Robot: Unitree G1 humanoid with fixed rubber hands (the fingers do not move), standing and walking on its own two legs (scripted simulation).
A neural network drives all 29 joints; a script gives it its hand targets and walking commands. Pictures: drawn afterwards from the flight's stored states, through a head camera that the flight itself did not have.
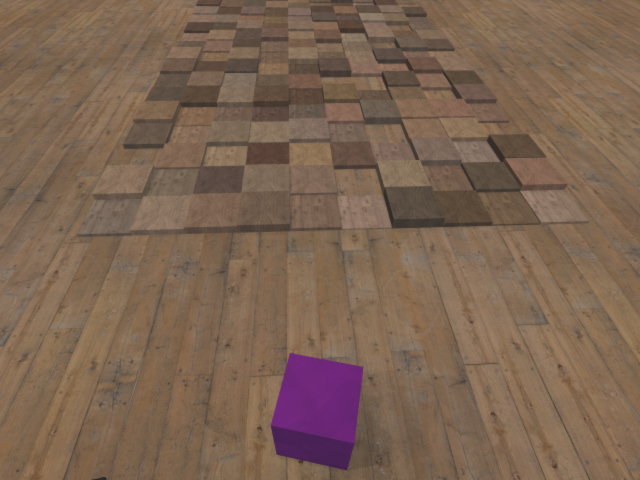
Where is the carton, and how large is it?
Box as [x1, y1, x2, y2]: [271, 353, 362, 469]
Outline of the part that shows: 290,353 271,423 276,453 280,455 346,469 354,442 362,367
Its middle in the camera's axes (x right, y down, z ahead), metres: +0.00 +0.49 +1.10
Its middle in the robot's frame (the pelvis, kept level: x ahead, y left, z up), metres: +0.46 +0.00 -0.66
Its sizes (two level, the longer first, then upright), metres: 0.210 0.200 0.250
